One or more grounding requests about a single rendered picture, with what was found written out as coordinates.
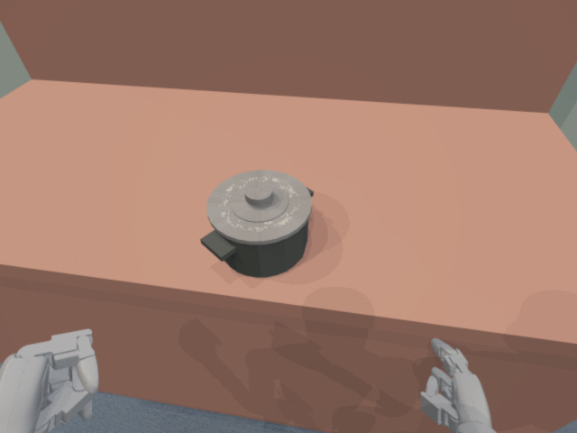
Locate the knob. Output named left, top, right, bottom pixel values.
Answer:
left=244, top=181, right=273, bottom=207

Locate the right robot hand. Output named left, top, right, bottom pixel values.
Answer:
left=421, top=338, right=492, bottom=433

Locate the pot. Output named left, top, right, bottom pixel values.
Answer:
left=200, top=187, right=314, bottom=278

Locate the left robot hand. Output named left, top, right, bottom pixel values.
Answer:
left=0, top=329, right=99, bottom=433

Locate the table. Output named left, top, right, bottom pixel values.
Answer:
left=0, top=0, right=577, bottom=433

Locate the lid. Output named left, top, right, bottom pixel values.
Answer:
left=206, top=170, right=312, bottom=245

